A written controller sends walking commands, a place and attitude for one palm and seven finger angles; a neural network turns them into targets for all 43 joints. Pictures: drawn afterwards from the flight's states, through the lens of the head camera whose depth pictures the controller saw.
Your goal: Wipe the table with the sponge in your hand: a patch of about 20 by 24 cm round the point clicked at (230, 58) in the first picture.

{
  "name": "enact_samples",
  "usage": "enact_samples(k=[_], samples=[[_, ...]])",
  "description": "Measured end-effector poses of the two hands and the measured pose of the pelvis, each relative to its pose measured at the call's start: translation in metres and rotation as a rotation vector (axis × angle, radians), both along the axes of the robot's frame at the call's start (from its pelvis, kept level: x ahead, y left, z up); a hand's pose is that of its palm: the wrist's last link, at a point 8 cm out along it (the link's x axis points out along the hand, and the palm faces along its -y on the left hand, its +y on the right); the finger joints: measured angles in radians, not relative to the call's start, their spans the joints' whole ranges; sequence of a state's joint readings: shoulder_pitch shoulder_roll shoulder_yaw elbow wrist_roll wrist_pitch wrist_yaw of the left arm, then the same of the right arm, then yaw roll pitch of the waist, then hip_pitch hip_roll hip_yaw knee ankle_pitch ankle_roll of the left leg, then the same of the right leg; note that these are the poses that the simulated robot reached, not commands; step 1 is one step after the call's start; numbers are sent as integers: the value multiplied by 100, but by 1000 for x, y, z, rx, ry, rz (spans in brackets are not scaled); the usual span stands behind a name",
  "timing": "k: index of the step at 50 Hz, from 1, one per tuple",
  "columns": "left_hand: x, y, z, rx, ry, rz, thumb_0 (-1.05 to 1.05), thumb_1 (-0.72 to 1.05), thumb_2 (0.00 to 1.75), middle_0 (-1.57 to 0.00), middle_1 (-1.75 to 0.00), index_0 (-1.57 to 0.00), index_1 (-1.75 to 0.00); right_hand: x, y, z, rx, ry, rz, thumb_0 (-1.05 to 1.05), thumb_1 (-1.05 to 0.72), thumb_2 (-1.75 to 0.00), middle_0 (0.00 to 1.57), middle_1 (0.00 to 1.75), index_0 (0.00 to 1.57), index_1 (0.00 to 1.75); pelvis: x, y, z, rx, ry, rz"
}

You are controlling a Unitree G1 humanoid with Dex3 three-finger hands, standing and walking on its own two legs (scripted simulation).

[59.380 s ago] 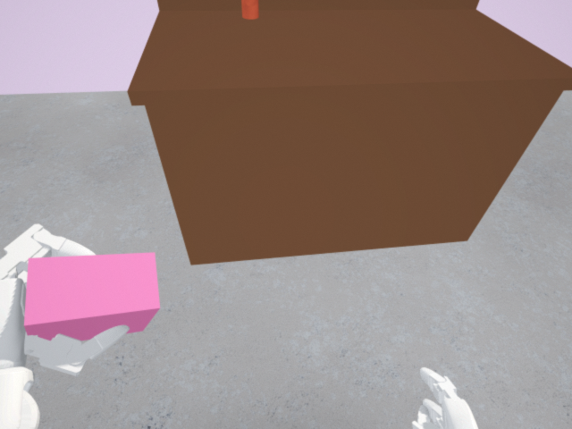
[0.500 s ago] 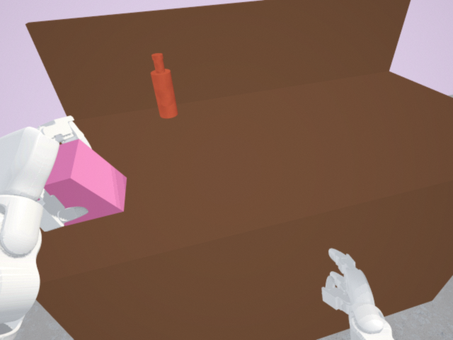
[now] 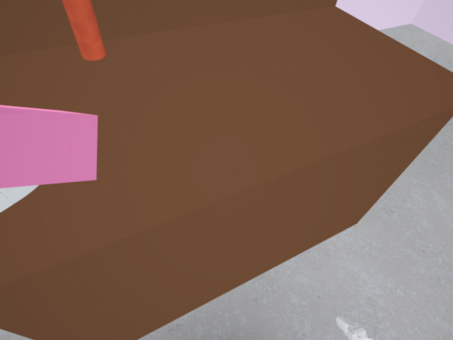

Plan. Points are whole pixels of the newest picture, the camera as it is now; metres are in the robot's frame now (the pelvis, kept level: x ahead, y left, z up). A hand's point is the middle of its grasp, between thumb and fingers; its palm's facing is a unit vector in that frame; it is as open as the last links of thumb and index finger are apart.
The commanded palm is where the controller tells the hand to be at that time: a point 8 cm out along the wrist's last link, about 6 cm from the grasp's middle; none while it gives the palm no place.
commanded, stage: step back with the hand held close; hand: left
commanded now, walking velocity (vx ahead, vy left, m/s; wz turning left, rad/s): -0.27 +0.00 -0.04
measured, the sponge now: (33, 141) +0.26 +0.21 +0.28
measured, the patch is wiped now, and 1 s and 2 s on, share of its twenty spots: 0.95 0.95 0.95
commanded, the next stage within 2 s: stop stepping back and stand still in 0.60 s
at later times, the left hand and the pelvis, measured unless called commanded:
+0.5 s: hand out of the picture +0.11 +0.22 +0.28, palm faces +0.46 -0.85 -0.25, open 10.3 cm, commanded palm +0.04 +0.28 +0.30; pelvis -0.11 +0.00 -0.02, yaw +2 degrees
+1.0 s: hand out of the picture -0.02 +0.15 +0.29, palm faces +0.39 -0.83 -0.40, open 10.3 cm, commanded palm -0.06 +0.23 +0.30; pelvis -0.23 -0.05 -0.01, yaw -2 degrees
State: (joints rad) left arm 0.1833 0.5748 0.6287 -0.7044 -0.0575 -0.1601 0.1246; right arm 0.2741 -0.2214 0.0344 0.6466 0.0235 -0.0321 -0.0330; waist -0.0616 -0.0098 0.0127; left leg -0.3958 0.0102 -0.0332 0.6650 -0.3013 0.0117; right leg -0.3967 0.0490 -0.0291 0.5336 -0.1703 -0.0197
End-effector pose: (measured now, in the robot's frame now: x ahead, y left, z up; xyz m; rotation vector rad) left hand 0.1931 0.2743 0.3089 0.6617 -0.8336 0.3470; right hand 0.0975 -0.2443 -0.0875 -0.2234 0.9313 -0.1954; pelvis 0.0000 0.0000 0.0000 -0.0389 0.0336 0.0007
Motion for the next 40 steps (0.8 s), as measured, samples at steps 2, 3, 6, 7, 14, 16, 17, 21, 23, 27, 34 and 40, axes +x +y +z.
enact_samples(k=[2,3,6,7,14,16,17,21,23,27,34,40], samples=[[-9,-5,-7,7,23,-17,-1,-54,105,-71,-134,-75,-132,1,0,-1,0,-34,-8,1,-91,-90,20,30,20,30,-8,0,-3,2,3,-2],[-15,-7,-10,10,31,-30,-1,-54,105,-71,-134,-75,-132,2,0,0,-4,-52,-8,1,-91,-90,20,30,20,30,-12,1,-5,4,2,-3],[-35,-11,-17,17,30,-61,-1,-54,105,-71,-133,-75,-132,6,4,4,-20,-110,6,1,-91,-90,20,30,20,30,-24,3,-10,13,-3,-8],[-43,-11,-17,20,17,-63,-1,-54,105,-71,-133,-75,-132,7,6,6,-26,-130,15,1,-91,-90,20,30,20,30,-28,3,-11,17,-6,-9],[-83,11,5,-79,-170,41,-1,-54,105,-71,-133,-75,-131,14,23,16,7,-263,104,1,-91,-90,20,30,20,30,-53,1,-14,19,-45,-10],[-87,16,7,-134,-188,58,-1,-54,105,-71,-133,-75,-131,13,26,15,29,-290,132,1,-91,-90,20,30,20,30,-61,-3,-16,7,-58,-7],[-88,15,6,-157,-185,56,-1,-54,105,-71,-133,-75,-132,12,27,14,37,-300,144,1,-91,-90,20,30,20,30,-65,-4,-18,-3,-68,1],[-96,1,-11,-212,-121,-29,-1,-54,105,-71,-134,-75,-132,-1,26,12,48,-281,144,1,-90,-90,20,30,20,30,-84,-6,-21,-4,-74,30],[-106,-8,-21,-196,-77,-77,-1,-54,105,-71,-134,-75,-132,-12,26,13,39,-256,130,1,-90,-90,20,30,20,30,-94,-5,-21,12,-63,34],[-139,-12,-32,-107,-60,-100,-1,-54,105,-71,-134,-75,-132,-39,25,10,-3,-226,125,1,-90,-90,20,30,20,30,-119,-2,-26,46,-40,32],[-176,0,1,-136,-190,-4,-1,-55,105,-71,-133,-76,-131,-105,19,6,42,-161,92,1,-90,-90,20,30,20,30,-158,-14,-9,13,-67,2],[-190,-25,9,-190,-186,-30,-1,-54,105,-71,-134,-75,-132,-145,-7,3,77,-214,72,1,-90,-90,20,30,20,30,-189,-33,-14,2,-48,-13]])
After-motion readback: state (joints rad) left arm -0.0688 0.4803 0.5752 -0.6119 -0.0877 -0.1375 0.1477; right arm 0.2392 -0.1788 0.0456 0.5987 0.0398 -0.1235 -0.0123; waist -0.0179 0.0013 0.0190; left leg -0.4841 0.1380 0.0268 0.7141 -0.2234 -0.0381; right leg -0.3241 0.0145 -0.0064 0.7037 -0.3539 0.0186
